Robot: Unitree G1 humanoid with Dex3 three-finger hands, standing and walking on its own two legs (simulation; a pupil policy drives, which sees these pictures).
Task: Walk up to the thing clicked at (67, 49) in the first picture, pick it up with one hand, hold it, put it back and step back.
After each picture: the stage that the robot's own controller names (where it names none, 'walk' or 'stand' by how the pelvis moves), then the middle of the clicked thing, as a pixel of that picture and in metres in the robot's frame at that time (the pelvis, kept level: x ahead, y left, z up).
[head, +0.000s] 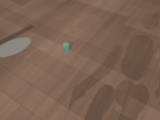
stand; (66, 48) +1.28 +0.17 -0.72
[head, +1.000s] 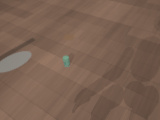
walk; (66, 61) +1.17 +0.26 -0.72
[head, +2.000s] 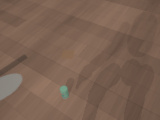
walk; (64, 92) +0.71 +0.24 -0.72
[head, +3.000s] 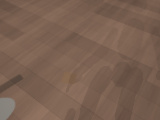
walk; out of the picture +0.44 +0.15 -0.71
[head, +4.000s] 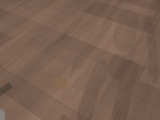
stand; out of the picture +0.37 +0.20 -0.72
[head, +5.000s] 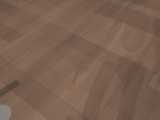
stand; out of the picture +0.36 +0.17 -0.72
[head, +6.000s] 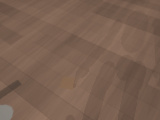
stand; out of the picture +0.38 +0.17 -0.73
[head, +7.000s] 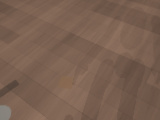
stand; out of the picture +0.37 +0.18 -0.73
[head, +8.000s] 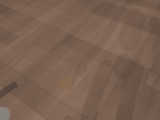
stand; out of the picture +0.36 +0.18 -0.73
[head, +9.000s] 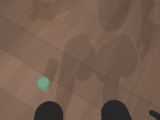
go down; (44, 84) +0.41 +0.19 -0.47
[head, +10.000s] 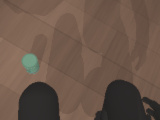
go down; (31, 64) +0.45 +0.21 -0.31
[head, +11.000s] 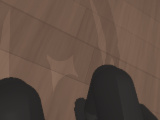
close in; out of the picture +0.43 +0.25 -0.24
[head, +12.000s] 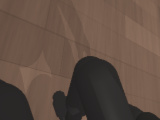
close; out of the picture +0.42 +0.27 -0.22
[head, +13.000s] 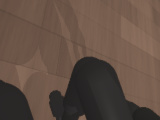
lift; out of the picture +0.42 +0.27 -0.23
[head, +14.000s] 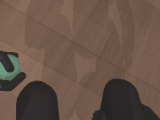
lift; (9, 71) +0.35 +0.25 -0.08
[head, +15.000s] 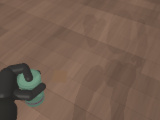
hold; (32, 88) +0.33 +0.17 +0.04
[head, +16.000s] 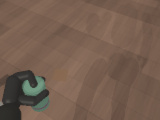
hold; (37, 94) +0.32 +0.17 +0.00
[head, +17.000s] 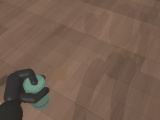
hold; (37, 92) +0.33 +0.17 -0.01
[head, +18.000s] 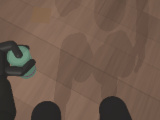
crouch; (23, 63) +0.41 +0.19 -0.08
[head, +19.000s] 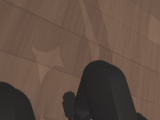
lower; out of the picture +0.43 +0.26 -0.22
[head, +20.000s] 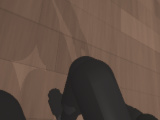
lower; out of the picture +0.44 +0.29 -0.23
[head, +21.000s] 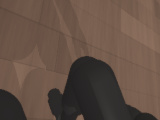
lower; out of the picture +0.44 +0.29 -0.23
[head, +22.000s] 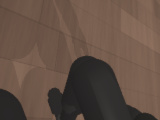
lower; out of the picture +0.44 +0.29 -0.23
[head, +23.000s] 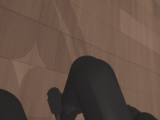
loosen; out of the picture +0.45 +0.29 -0.23
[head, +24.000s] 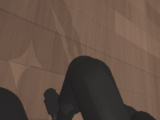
withdraw; out of the picture +0.44 +0.27 -0.24
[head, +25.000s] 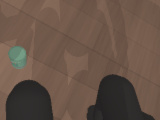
walk; (18, 58) +0.45 +0.23 -0.29
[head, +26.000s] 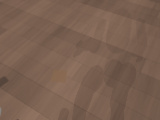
stand; out of the picture +0.39 +0.16 -0.64
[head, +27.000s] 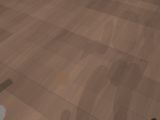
stand; out of the picture +0.40 +0.18 -0.67
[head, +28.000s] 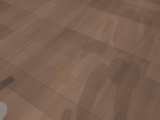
stand; out of the picture +0.40 +0.17 -0.67
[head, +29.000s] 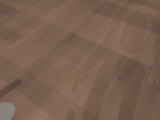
stand; out of the picture +0.42 +0.17 -0.72
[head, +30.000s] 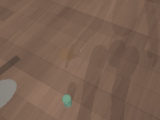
walk; (67, 101) +0.51 +0.16 -0.70
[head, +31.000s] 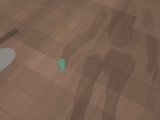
walk; (61, 65) +0.82 +0.16 -0.69
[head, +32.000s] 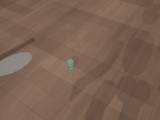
stand; (70, 65) +1.04 +0.16 -0.70
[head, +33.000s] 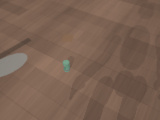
stand; (66, 66) +1.03 +0.17 -0.73
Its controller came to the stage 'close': yes
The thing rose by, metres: 0.71
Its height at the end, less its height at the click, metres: +0.00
